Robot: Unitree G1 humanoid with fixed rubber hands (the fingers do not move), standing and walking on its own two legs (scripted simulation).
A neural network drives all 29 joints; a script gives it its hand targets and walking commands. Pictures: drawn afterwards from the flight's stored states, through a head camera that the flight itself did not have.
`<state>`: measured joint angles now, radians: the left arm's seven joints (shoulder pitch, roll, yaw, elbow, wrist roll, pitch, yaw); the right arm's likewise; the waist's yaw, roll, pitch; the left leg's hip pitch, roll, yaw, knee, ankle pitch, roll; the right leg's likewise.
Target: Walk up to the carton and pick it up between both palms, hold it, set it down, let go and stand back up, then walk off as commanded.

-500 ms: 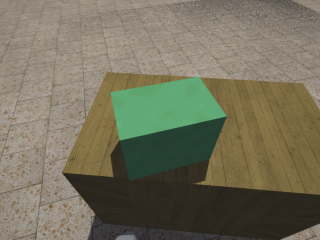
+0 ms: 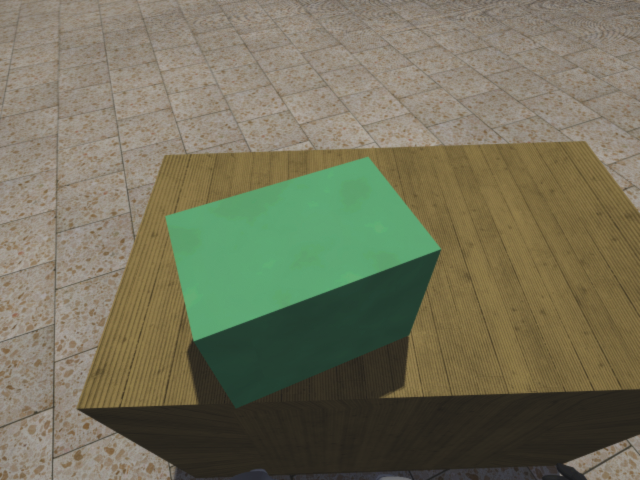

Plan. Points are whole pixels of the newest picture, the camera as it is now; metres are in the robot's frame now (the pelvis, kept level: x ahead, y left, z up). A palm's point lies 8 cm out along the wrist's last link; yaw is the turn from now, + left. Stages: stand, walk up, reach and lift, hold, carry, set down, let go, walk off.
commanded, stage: walk up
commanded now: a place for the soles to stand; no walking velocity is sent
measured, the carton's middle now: (301, 282) +0.38 +0.03 +0.01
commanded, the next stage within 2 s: stand in 1.48 s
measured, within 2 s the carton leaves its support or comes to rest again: neither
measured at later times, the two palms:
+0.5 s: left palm out of the picture +0.07 +0.33 -0.10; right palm out of the picture +0.05 -0.30 -0.07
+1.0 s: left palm out of the picture +0.08 +0.32 -0.07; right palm out of the picture +0.10 -0.29 -0.09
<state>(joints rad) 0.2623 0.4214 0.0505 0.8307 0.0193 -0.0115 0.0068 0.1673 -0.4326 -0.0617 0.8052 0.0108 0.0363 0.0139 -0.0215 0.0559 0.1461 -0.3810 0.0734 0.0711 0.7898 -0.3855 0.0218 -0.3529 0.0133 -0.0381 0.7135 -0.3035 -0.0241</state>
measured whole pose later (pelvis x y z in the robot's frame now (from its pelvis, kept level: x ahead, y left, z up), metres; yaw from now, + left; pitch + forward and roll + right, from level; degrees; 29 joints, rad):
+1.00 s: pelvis +0.00 +0.01 +0.03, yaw +2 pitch -2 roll +1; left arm 0.09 0.38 0.01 1.08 0.00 -0.01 -0.01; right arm 0.09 -0.38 0.00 1.10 0.00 -0.03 0.00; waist 0.01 0.01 0.03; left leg -0.07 0.02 -0.03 0.36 -0.27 -0.03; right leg -0.24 -0.03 -0.01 0.42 -0.15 0.01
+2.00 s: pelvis +0.01 +0.01 +0.03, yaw +2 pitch -2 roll +0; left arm 0.07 0.37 0.01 1.12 0.00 -0.01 0.00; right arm 0.11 -0.38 -0.01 1.13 -0.01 -0.02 -0.01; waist 0.00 0.00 0.02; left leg -0.02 0.02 -0.02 0.31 -0.26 -0.03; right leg -0.20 -0.02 -0.01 0.38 -0.15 0.01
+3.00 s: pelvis -0.01 -0.01 +0.02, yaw +2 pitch -8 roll +0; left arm 0.23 0.22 0.11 0.32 0.03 0.36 0.08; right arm 0.22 -0.35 -0.09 0.61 0.01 -0.05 0.11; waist 0.02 0.06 0.08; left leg -0.03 0.06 -0.03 0.50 -0.34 -0.03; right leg -0.18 0.01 -0.03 0.51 -0.20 -0.03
